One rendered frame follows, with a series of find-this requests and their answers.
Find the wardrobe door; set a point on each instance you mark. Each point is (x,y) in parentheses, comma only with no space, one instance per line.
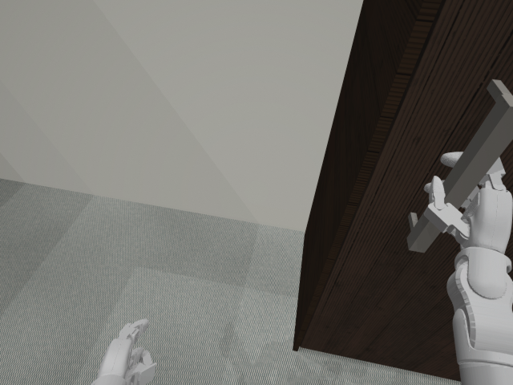
(383,303)

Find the robot right hand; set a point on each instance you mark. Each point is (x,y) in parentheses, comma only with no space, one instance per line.
(488,210)

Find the handle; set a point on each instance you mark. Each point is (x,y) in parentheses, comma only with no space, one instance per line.
(488,143)

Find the robot left hand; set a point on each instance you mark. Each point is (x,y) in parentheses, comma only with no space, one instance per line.
(121,360)

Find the right robot forearm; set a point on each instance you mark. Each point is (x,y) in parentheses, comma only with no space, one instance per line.
(481,292)

